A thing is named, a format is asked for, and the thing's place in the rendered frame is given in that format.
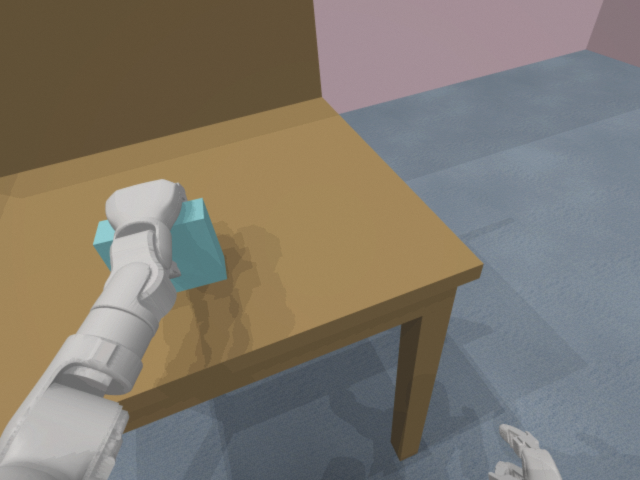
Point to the robot left upper arm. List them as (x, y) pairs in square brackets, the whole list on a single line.
[(69, 435)]

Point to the left robot forearm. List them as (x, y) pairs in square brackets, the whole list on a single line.
[(104, 356)]

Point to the robot left hand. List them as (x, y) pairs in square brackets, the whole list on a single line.
[(159, 199)]

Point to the robot right hand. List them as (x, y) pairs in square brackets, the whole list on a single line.
[(537, 464)]

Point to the table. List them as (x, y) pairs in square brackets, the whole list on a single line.
[(324, 244)]

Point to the sponge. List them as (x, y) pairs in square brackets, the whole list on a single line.
[(195, 247)]

